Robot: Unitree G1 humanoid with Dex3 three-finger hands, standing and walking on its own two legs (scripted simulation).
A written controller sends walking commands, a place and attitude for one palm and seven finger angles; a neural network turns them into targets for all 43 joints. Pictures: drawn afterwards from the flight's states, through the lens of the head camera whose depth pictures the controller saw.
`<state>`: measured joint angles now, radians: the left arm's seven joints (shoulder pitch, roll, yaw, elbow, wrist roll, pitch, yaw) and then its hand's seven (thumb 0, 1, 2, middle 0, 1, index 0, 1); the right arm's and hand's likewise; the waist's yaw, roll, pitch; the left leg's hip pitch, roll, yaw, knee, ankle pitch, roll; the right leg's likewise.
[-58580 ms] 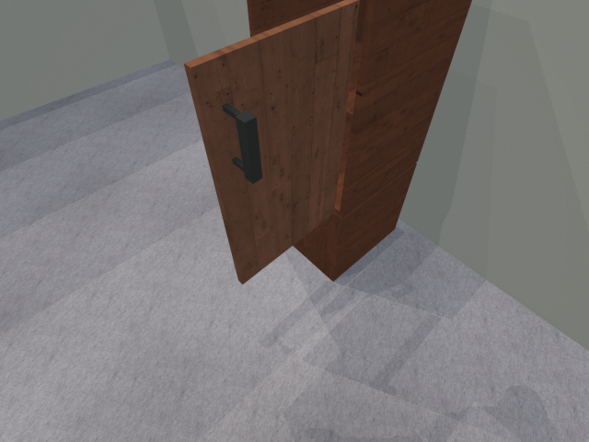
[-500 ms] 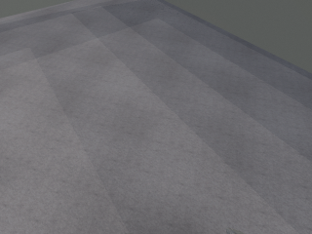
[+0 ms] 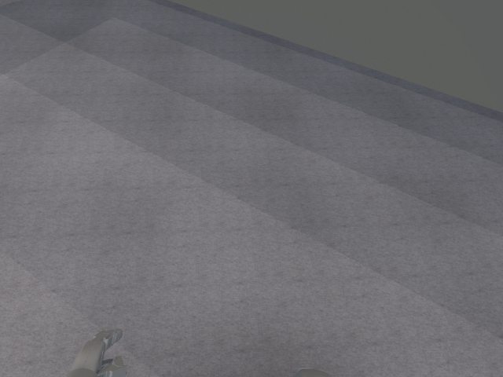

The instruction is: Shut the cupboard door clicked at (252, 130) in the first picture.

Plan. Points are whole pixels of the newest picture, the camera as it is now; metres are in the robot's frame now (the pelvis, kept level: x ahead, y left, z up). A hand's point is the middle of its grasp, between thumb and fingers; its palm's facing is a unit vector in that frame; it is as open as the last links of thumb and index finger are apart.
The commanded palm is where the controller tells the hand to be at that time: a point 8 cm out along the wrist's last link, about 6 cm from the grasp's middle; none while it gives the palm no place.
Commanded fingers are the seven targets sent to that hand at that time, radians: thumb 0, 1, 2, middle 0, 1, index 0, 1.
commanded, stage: turn to face it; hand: left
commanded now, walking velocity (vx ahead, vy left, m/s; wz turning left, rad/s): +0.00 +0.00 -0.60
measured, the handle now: out of the picture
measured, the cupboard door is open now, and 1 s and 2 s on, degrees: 22 22 22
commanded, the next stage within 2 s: none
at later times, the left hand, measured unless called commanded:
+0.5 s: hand (153, 361) +0.16 +0.19 -0.18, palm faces -0.28 -0.94 -0.18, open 7.3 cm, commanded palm none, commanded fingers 0.00 0.90 0.90 -0.20 -0.30 -0.20 -0.30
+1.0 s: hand (193, 327) +0.22 +0.12 -0.16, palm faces -0.55 -0.80 -0.24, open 7.3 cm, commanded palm none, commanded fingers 0.00 0.90 0.90 -0.20 -0.30 -0.20 -0.30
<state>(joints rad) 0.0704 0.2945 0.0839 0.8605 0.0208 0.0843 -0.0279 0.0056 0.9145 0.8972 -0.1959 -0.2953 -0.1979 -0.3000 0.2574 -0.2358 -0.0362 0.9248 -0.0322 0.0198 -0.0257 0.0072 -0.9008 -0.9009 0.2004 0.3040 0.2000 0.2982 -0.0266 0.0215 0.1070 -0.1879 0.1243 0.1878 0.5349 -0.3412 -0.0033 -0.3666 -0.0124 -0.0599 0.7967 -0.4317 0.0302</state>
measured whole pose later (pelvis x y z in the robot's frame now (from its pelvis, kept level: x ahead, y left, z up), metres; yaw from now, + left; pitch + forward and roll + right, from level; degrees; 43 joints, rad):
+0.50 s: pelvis +0.02 +0.02 -0.01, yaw -18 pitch +1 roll -2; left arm 0.17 0.25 0.07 0.89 0.02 0.09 -0.02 0.01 0.91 0.90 -0.20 -0.30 -0.21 -0.30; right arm 0.19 -0.21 -0.02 0.84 -0.03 0.00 -0.02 0.01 -0.90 -0.90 0.20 0.30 0.20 0.30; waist 0.00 -0.04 0.10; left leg -0.31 0.09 0.08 0.61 -0.31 0.00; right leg -0.46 0.03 0.03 1.01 -0.53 0.04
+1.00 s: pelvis +0.04 +0.00 +0.00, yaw -35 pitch +1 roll +0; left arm 0.19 0.22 0.05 0.88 0.03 0.05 -0.01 0.00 0.91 0.90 -0.20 -0.30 -0.21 -0.30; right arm 0.17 -0.25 -0.05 0.88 -0.01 0.05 -0.01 0.01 -0.91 -0.90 0.20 0.30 0.20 0.30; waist -0.01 0.01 0.08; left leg -0.46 0.07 0.04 0.93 -0.43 -0.08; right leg -0.26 0.01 0.05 0.52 -0.28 0.00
